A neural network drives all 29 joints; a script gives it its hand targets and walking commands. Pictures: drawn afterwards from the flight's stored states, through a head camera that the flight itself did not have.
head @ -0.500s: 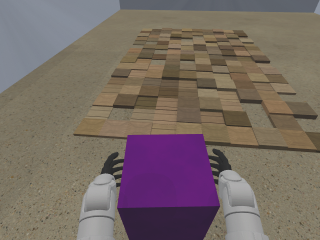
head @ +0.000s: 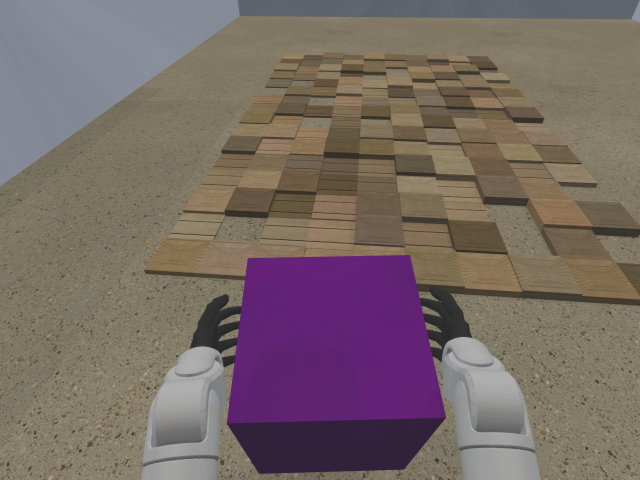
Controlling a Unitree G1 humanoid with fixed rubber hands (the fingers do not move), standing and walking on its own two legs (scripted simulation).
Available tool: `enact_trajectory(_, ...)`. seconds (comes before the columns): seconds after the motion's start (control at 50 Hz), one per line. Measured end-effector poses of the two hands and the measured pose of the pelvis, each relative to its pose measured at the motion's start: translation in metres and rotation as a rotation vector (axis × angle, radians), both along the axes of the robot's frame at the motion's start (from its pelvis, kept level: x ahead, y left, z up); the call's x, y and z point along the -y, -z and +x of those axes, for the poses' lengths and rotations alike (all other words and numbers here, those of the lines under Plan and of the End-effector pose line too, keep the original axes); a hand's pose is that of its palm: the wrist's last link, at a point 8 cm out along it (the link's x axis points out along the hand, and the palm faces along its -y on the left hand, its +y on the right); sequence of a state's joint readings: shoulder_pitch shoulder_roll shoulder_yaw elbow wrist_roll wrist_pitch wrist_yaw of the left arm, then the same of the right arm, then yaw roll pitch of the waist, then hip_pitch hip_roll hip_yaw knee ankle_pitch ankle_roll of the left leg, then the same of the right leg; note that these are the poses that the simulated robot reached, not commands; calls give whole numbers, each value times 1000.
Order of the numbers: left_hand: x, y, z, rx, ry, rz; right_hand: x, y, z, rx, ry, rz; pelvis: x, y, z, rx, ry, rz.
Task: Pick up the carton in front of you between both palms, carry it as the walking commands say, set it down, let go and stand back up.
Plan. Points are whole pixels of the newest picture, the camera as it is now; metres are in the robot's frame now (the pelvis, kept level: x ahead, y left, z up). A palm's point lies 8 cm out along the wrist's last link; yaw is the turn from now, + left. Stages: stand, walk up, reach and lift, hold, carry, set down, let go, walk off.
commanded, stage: carry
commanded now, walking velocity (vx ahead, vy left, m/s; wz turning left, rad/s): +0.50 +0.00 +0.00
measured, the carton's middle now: (330, 370) +0.30 +0.00 +0.01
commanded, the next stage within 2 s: none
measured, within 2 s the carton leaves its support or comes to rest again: neither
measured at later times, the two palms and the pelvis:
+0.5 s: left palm (253, 256) +0.47 +0.12 +0.07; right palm (445, 255) +0.46 -0.18 +0.07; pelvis +0.24 -0.03 -0.02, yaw +2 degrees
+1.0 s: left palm (258, 169) +0.79 +0.16 +0.05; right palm (391, 165) +0.78 -0.15 +0.06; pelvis +0.56 +0.01 -0.02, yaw -1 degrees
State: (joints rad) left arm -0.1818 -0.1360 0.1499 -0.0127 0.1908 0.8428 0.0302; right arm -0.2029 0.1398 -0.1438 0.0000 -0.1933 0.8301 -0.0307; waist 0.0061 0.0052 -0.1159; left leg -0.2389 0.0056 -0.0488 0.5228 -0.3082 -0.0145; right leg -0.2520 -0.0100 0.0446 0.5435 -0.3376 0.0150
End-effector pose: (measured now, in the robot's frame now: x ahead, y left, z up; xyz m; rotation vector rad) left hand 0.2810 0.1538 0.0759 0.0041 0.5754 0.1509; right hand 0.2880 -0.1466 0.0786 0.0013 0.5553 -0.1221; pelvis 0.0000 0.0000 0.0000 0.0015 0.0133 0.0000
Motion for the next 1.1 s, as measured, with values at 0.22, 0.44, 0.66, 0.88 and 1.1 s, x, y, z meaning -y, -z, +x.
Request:
enact_trajectory(0.22, 3, -11, 61, 10, -37, -48, 3, -13, 64, 9, 10, 25, 6, 12, 87, -80, -32, 19)
enact_trajectory(0.44, 29, -4, 155, -70, -5, -70, 29, 2, 135, -70, 123, 100, 16, 8, 199, -85, -4, -31)
enact_trajectory(0.66, 19, -20, 243, -69, -187, -94, 20, -16, 276, -79, -24, 87, 40, -10, 323, -66, -58, 16)
enact_trajectory(0.88, 13, -12, 403, -58, -90, -77, 14, -4, 408, -62, 49, 99, 14, 4, 473, -51, -24, 31)
enact_trajectory(1.1, -3, 13, 571, -142, 14, -96, -3, 10, 546, -138, 143, 72, -21, 1, 619, -39, 44, 5)
